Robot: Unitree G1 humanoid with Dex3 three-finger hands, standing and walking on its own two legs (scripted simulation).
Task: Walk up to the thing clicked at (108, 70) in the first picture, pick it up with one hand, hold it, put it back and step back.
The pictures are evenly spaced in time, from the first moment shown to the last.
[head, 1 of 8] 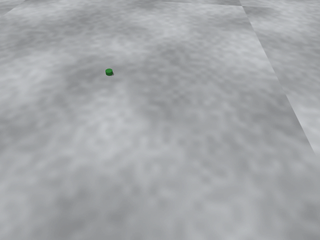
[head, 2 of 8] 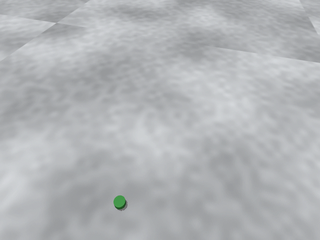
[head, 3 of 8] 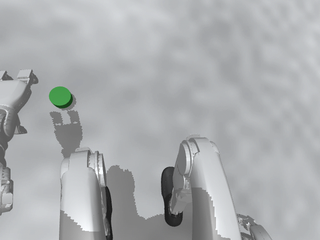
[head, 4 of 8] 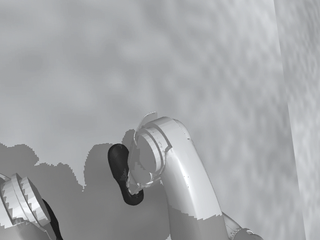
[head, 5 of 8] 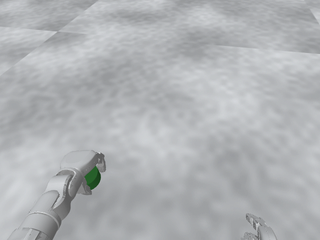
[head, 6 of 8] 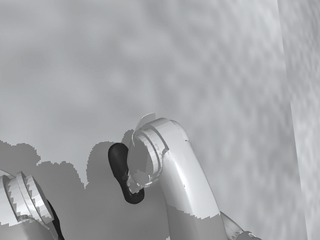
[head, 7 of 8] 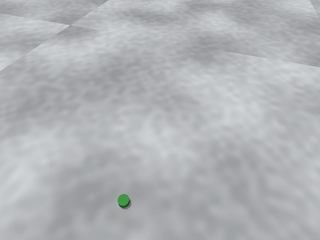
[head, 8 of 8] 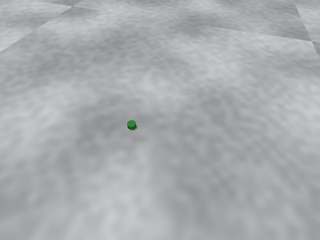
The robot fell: no
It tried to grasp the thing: yes
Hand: left
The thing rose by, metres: 0.70
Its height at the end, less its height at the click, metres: +0.00
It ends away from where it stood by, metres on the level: 0.01
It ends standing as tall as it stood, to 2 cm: yes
